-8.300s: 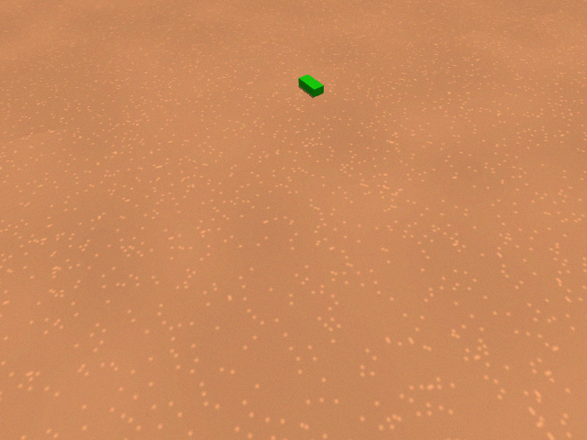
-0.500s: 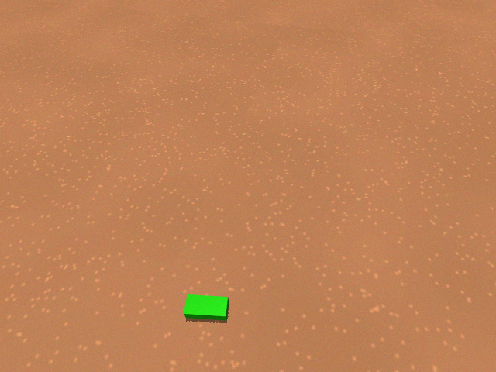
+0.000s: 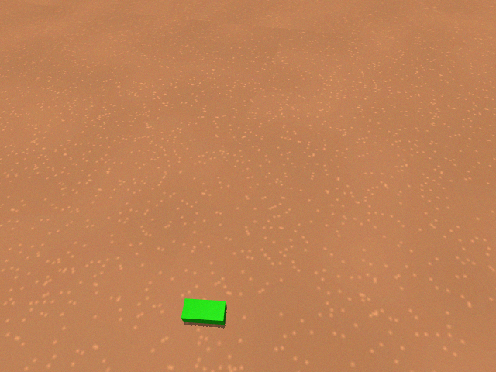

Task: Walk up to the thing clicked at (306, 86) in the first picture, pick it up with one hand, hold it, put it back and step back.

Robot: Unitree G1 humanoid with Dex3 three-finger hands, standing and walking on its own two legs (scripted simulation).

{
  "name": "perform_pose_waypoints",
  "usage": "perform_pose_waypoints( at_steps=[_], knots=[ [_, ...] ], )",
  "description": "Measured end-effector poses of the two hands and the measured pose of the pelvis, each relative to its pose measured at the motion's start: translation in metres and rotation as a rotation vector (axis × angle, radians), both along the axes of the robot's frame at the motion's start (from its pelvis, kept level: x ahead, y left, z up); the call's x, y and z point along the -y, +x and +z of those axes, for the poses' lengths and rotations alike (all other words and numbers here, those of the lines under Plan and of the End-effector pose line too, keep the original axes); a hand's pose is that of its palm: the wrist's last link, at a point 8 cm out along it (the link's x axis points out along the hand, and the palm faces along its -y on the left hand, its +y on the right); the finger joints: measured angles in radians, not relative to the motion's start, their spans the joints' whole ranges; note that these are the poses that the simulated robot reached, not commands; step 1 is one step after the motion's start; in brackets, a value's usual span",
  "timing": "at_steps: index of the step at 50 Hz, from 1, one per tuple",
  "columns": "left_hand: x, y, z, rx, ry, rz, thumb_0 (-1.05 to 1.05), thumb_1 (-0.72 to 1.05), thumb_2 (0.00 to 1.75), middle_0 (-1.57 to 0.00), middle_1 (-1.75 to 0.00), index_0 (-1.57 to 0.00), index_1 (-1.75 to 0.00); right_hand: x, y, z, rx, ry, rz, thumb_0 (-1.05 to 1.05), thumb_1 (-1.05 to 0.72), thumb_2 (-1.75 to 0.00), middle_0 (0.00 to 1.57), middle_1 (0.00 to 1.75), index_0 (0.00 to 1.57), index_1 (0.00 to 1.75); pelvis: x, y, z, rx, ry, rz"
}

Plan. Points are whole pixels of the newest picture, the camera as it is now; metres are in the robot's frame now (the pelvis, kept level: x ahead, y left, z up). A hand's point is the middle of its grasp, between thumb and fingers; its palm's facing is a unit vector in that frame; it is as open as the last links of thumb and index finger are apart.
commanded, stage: stand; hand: left
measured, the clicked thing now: (204, 311) +0.44 +0.22 -0.76
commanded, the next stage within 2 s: none
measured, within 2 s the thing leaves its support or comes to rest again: neither
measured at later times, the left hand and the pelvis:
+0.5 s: hand out of the picture +0.07 +0.25 -0.15, palm faces -0.03 -0.93 -0.35, open 7.4 cm; pelvis +0.00 +0.00 +0.00, yaw +0 degrees
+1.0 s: hand out of the picture +0.08 +0.25 -0.16, palm faces -0.03 -0.94 -0.35, open 7.4 cm; pelvis +0.00 +0.00 +0.00, yaw +0 degrees
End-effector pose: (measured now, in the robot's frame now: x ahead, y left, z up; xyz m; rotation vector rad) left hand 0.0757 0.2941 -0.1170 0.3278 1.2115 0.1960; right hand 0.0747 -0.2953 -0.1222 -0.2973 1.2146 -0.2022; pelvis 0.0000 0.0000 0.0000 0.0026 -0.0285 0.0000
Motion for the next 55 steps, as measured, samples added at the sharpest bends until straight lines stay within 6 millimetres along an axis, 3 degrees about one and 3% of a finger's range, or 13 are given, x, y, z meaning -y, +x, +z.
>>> perform_pose_waypoints(
  at_steps=[32, 55],
  knots=[
    [0.002, -0.009, 0.0, -0.026, 0.006, 0.005, 0.0, 0.9, 0.89, -0.21, -0.3, -0.2, -0.3, 0.005, -0.017, -0.004, -0.04, 0.001, 0.002, 0.0, -0.9, -0.9, 0.2, 0.3, 0.2, 0.3, 0.005, -0.002, 0.0, -0.001, 0.001, -0.004],
    [0.002, -0.001, 0.0, -0.019, 0.005, 0.002, 0.0, 0.9, 0.89, -0.21, -0.3, -0.2, -0.3, 0.005, -0.006, -0.002, -0.02, -0.007, 0.01, 0.0, -0.9, -0.9, 0.2, 0.3, 0.2, 0.3, 0.004, 0.004, 0.0, -0.003, 0.002, -0.008]
  ],
)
